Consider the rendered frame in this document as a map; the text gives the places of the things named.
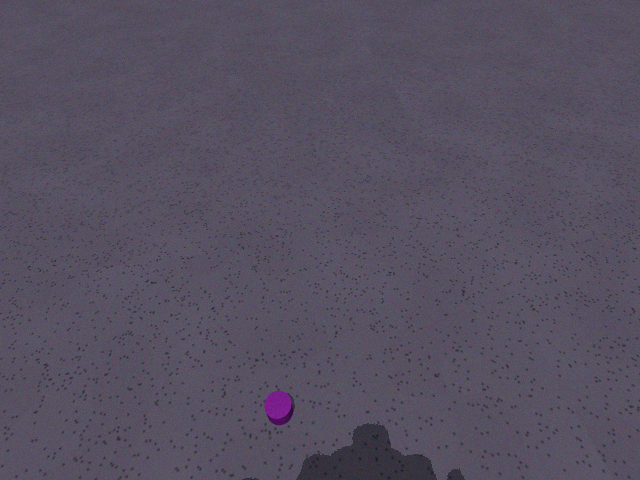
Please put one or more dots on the tin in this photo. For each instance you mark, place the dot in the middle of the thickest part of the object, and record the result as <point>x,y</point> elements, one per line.
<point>278,407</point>

